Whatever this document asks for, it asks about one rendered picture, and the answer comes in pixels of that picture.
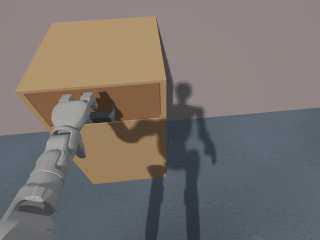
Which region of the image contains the robot left upper arm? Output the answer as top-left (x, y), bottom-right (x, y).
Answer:
top-left (0, 210), bottom-right (56, 240)

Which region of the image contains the drawer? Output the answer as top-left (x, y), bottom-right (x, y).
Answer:
top-left (25, 83), bottom-right (160, 127)

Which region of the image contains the cabinet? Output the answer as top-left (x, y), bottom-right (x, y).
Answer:
top-left (15, 16), bottom-right (167, 184)

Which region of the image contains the left robot hand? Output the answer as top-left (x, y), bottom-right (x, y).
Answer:
top-left (51, 92), bottom-right (98, 159)

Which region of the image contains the robot left forearm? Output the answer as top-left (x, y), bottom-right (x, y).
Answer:
top-left (0, 126), bottom-right (80, 230)

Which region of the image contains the handle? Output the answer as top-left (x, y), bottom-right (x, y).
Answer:
top-left (85, 105), bottom-right (116, 124)

